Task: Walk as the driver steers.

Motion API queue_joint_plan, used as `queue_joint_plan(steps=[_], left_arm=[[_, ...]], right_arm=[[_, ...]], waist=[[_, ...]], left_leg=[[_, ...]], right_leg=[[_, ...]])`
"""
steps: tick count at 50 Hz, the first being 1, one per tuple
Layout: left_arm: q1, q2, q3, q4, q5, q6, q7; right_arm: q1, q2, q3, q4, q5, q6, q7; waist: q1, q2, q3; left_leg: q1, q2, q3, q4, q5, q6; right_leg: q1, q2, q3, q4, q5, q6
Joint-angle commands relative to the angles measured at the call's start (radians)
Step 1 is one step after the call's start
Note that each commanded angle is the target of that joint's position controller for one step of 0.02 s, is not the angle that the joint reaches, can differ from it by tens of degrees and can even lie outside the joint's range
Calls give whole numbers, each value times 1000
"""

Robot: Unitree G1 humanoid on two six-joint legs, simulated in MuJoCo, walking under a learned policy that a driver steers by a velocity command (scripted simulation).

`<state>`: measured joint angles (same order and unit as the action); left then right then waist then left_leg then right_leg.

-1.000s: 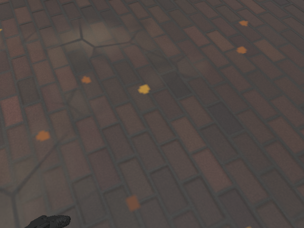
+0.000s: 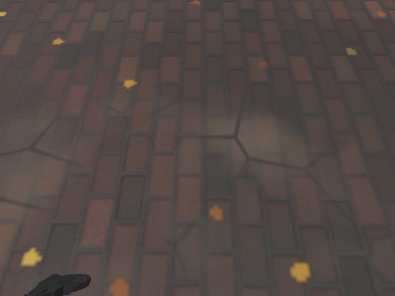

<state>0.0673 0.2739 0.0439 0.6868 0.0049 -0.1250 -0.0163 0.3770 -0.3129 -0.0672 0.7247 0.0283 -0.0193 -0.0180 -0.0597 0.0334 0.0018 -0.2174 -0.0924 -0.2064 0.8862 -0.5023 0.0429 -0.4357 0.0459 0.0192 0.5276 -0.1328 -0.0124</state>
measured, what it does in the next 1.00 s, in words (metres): walks ahead, turning left: left foot, then right foot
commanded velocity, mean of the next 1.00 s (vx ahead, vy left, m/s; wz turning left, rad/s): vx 0.13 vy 0.00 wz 0.31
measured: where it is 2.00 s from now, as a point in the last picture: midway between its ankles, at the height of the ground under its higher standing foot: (146, 225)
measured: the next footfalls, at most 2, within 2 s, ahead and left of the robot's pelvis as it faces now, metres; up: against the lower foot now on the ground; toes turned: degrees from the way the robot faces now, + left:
left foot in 0.40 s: +0.28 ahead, +0.15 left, +0.00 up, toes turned +15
right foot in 0.74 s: +0.30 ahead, -0.10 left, +0.00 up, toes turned +16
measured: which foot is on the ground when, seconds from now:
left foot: up 0.00-0.38, down 0.40-1.00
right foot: down 0.00-0.40, up 0.42-0.72, down 0.74-1.00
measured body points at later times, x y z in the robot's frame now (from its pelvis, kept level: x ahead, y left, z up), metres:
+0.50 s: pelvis +0.18 +0.03 +0.00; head +0.23 +0.06 +0.45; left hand +0.21 +0.34 -0.13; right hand +0.44 -0.17 -0.07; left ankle +0.24 +0.14 -0.73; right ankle +0.11 -0.12 -0.65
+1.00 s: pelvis +0.24 +0.01 +0.01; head +0.25 +0.01 +0.46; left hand +0.26 +0.28 -0.12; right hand +0.43 -0.20 -0.11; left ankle +0.24 +0.14 -0.72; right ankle +0.26 -0.11 -0.73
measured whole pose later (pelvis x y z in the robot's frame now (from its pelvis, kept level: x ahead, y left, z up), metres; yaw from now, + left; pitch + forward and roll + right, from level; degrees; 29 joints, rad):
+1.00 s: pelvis +0.24 +0.01 +0.01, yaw +17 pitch -1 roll +0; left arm 0.21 0.23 0.01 0.89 0.01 -0.02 0.02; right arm 0.22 -0.24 -0.05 0.79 -0.01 0.01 -0.02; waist 0.00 0.00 0.01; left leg -0.30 -0.02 -0.03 0.56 -0.27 0.01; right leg -0.22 -0.02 0.00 0.56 -0.33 0.00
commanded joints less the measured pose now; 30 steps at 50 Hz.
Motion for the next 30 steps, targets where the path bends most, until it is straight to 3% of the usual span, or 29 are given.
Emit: queue_joint_plan(steps=[1,2,3,5,7,9,12,16,18,19,20,21,22,23,24,25,26,28,30], left_arm=[[225,138,53,-10,-9,15,11],[173,118,43,-11,2,21,13],[139,95,35,-7,8,22,16],[109,94,34,5,10,19,16],[95,130,47,24,6,20,18],[80,159,56,36,0,32,26],[67,172,57,51,-9,54,37],[97,204,66,79,-34,70,36],[92,218,71,85,-50,76,35],[99,201,65,90,-50,79,34],[152,168,52,92,-23,74,30],[222,83,17,64,35,68,16],[232,134,15,88,11,73,5],[147,186,33,78,-25,87,4],[113,164,27,70,-27,98,10],[95,153,26,79,-18,110,21],[104,153,28,80,-14,124,28],[155,124,21,102,-12,139,36],[162,101,12,113,-6,145,42]], right_arm=[[-36,-147,-23,-106,2,-17,1],[-88,-137,-25,-121,-8,-13,2],[-106,-128,-32,-129,-15,-8,4],[-74,-86,-29,-132,-7,8,8],[-95,-54,-20,-155,-11,19,7],[-113,-40,-12,-165,-15,24,13],[-174,-32,-9,-178,-16,20,34],[-242,-59,-23,-217,-19,23,60],[-202,-80,-37,-219,-25,23,61],[-127,-107,-53,-197,-28,19,54],[-61,-182,-75,-190,-32,19,36],[-66,-259,-74,-217,-53,21,15],[-69,-181,-46,-234,-54,13,21],[-109,-132,-32,-230,-46,8,30],[-149,-105,-22,-211,-31,5,31],[-182,-91,-16,-203,-27,8,29],[-219,-105,-17,-197,-31,12,26],[-260,-110,-21,-193,-49,15,21],[-276,-99,-20,-180,-49,14,16]], waist=[[141,-151,-102],[124,-107,-18],[100,-111,17],[61,-146,17],[51,-149,8],[53,-139,-21],[74,-128,-42],[89,-123,-38],[52,-115,-57],[12,-81,-95],[-5,30,-159],[52,286,-256],[8,189,-455],[-8,92,-356],[14,53,-258],[29,16,-198],[60,35,-157],[91,75,-142],[86,87,-150]], left_leg=[[-575,109,50,405,48,-30],[-549,131,63,374,103,-41],[-510,155,64,336,131,-49],[-432,168,103,287,125,-68],[-436,170,135,200,159,-90],[-413,176,156,91,264,-96],[-323,162,196,-92,442,-79],[-269,139,217,-241,411,-32],[-184,98,241,-335,376,9],[-56,62,255,-422,464,38],[139,143,146,-439,846,86],[434,442,-224,-351,1360,279],[434,526,-360,-414,1174,380],[362,455,-246,-439,1052,334],[279,397,-161,-451,932,272],[186,365,-126,-478,834,235],[73,335,-85,-509,783,217],[-35,299,-26,-543,743,211],[-63,284,0,-551,671,208]], right_leg=[[587,-403,547,-235,-353,-181],[462,-362,424,-255,-158,-171],[383,-330,325,-263,32,-164],[300,-295,175,-265,341,-166],[288,-297,87,-275,515,-186],[304,-296,15,-277,560,-191],[310,-272,-87,-269,531,-164],[376,-302,-106,-188,498,-140],[389,-299,-109,-71,573,-119],[362,-260,-137,59,560,-89],[239,-190,-173,257,360,-27],[-110,-51,-170,624,-520,54],[-116,-46,40,761,-597,64],[-156,-84,53,777,-531,65],[-186,-112,44,713,-478,63],[-167,-131,47,643,-437,69],[-91,-132,38,577,-396,76],[25,-106,7,463,-348,91],[92,-102,2,344,-302,94]])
